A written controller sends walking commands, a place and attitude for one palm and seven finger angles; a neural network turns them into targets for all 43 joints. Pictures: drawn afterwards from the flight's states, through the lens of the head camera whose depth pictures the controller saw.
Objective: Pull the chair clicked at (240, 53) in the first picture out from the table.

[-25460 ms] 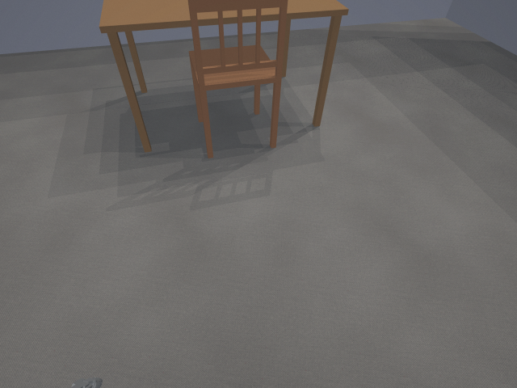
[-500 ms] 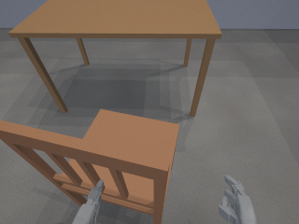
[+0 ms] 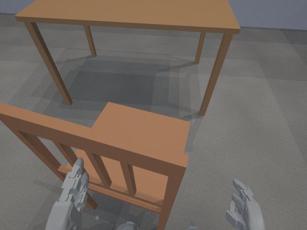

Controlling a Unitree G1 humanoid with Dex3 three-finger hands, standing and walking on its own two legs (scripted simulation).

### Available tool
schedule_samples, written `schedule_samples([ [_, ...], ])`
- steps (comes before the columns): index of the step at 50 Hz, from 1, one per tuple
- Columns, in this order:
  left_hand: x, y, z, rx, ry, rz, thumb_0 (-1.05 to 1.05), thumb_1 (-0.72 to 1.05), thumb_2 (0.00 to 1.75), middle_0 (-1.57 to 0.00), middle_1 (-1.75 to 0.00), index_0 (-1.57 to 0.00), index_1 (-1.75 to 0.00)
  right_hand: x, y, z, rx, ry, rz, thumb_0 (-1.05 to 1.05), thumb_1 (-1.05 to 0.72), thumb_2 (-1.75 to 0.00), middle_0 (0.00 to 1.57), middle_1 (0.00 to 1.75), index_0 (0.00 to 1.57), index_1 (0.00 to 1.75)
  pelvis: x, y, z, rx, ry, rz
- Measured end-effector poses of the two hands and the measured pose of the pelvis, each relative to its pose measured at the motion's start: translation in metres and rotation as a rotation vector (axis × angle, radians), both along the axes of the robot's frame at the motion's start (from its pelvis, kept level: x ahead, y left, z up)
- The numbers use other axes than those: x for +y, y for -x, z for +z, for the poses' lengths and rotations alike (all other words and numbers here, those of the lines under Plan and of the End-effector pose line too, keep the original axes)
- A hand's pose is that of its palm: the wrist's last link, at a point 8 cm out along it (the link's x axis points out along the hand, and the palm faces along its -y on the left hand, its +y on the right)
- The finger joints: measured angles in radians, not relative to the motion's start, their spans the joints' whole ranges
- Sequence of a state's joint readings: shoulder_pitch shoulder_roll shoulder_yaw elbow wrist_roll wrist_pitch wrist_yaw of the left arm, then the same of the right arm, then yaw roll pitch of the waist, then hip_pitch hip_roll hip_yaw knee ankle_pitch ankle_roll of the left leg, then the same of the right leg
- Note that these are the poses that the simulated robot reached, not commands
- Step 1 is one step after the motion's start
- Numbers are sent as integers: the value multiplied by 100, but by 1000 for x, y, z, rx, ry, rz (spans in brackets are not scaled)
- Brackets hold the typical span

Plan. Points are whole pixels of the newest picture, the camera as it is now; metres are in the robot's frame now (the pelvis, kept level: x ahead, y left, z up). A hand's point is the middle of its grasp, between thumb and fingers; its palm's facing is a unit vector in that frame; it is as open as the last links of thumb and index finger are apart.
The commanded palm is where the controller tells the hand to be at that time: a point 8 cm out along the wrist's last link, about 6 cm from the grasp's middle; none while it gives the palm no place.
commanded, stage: draw the hand back to the body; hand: left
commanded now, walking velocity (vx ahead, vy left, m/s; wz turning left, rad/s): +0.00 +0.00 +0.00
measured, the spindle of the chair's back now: (100, 168) +0.28 +0.17 -0.02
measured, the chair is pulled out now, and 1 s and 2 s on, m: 0.66 0.66 0.66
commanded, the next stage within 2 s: step back with the hand held close in 1.36 s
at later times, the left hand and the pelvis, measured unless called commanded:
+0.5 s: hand (50, 196) +0.16 +0.20 +0.13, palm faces +0.23 -0.89 -0.39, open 15.9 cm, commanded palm +0.12 +0.24 +0.17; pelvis +0.01 +0.00 +0.05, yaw +0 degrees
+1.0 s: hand (1, 128) +0.23 +0.26 +0.24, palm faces +0.46 -0.76 -0.45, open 9.2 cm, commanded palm +0.18 +0.29 +0.26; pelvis +0.04 -0.01 +0.08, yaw -1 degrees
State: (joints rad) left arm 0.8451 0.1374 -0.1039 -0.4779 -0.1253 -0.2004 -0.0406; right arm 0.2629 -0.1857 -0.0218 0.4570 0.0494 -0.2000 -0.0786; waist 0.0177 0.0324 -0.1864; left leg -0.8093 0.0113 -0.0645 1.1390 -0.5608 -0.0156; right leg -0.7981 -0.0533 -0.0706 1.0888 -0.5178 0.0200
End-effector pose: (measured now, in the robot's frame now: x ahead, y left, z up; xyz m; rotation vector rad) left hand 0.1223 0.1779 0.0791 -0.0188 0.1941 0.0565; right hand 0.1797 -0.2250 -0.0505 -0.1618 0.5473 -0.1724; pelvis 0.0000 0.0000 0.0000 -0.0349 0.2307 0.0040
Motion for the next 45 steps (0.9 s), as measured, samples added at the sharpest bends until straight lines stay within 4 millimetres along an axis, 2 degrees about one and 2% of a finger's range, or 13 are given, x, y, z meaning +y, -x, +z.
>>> schedule_samples([
  [3, 1, -5, 12, -126, -25, -43, -2, -54, 20, 0, 0, 0, 0, 4, 0, -10, 19, -23, 11, 2, -90, -90, 20, 30, 21, 29, 0, 3, -5, 8, -1, -5],
  [7, 5, -6, 17, -112, -60, -96, -2, -54, 20, 0, 0, 0, 0, 9, -1, -16, 44, -65, -5, 2, -90, -90, 20, 30, 21, 29, 0, 5, -5, -6, -3, -11],
  [11, 19, -2, 25, -61, -83, -61, -2, -54, 20, 0, 0, 0, 0, 13, -2, -11, 42, -87, -23, 2, -90, -90, 20, 30, 21, 29, 0, 2, 3, -28, -2, -9],
  [15, 31, -4, 43, -98, -103, -24, -2, -51, 21, -1, -1, -1, -1, 13, -3, -1, 24, -78, -20, 2, -90, -90, 20, 30, 21, 29, -2, -1, 12, -47, 2, -2],
  [18, 42, -7, 56, -54, -260, 30, -1, -46, 24, -2, -2, -1, -2, 11, -3, 8, 40, -45, -14, 2, -90, -90, 20, 30, 21, 29, -3, -5, 22, -79, 2, -3],
  [26, 66, -11, 81, 21, -421, 194, -1, -23, 35, -5, -7, -5, -7, 6, -7, 33, 55, -4, -5, 2, -90, -90, 20, 30, 21, 29, -3, -15, 50, -177, -1, -1],
  [35, 87, -27, 123, -87, -495, 279, -1, 9, 50, -10, -13, -9, -13, 9, -22, 49, 48, 1, 40, 2, -90, -90, 20, 30, 21, 29, -2, -24, 69, -242, -14, -5],
  [45, 103, -50, 163, -213, -555, 337, 0, 44, 68, -15, -21, -14, -21, 10, -34, 52, 69, -13, 66, 2, -90, -90, 20, 30, 21, 29, -4, -33, 78, -267, -22, -16],
])
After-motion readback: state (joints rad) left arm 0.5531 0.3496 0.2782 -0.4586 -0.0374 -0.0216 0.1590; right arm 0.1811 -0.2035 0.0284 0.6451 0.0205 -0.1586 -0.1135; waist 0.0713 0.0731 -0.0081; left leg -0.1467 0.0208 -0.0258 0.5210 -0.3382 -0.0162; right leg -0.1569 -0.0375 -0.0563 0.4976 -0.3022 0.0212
